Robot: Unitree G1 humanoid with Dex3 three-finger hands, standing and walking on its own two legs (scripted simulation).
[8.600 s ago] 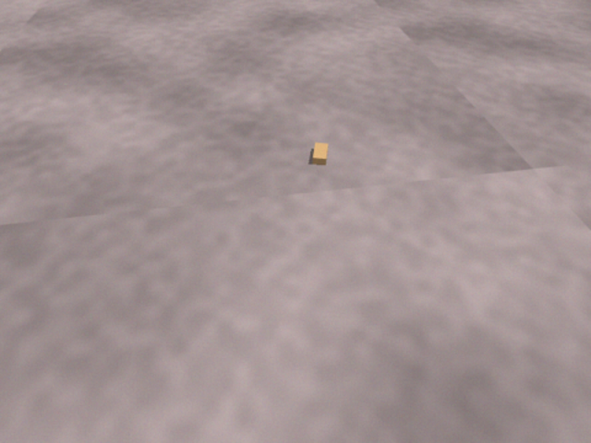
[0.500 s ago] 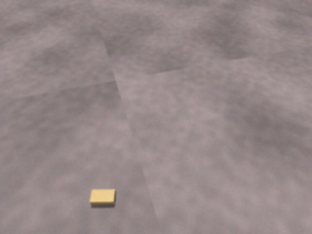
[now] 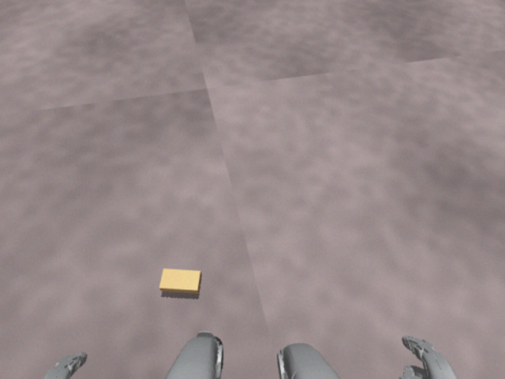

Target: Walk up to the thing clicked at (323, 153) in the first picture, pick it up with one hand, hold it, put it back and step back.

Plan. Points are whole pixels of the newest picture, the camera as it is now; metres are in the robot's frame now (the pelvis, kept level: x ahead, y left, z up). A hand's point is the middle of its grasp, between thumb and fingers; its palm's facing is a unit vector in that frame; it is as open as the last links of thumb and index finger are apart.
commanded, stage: walk up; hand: left
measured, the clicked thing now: (181, 281) +0.48 +0.27 -0.72
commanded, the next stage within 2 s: stand in 1.60 s
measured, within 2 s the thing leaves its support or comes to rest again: neither
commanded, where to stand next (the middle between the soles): +0.08 -0.01 m, yaw +0 degrees
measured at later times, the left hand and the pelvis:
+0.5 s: hand out of the picture -0.02 +0.26 -0.13, palm faces +0.01 -0.91 -0.41, open 7.4 cm; pelvis -0.05 -0.02 +0.01, yaw +2 degrees
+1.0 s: hand out of the picture +0.02 +0.23 -0.12, palm faces +0.02 -0.92 -0.39, open 7.4 cm; pelvis -0.05 -0.03 +0.02, yaw +2 degrees
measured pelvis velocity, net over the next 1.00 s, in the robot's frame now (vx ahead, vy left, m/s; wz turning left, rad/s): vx -0.05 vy -0.03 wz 0.04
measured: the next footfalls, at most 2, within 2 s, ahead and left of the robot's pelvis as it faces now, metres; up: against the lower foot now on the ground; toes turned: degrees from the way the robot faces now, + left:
right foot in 0.14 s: -0.01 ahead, -0.13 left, +0.00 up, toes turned -2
left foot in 0.44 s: -0.01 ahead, +0.10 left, +0.00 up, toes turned +0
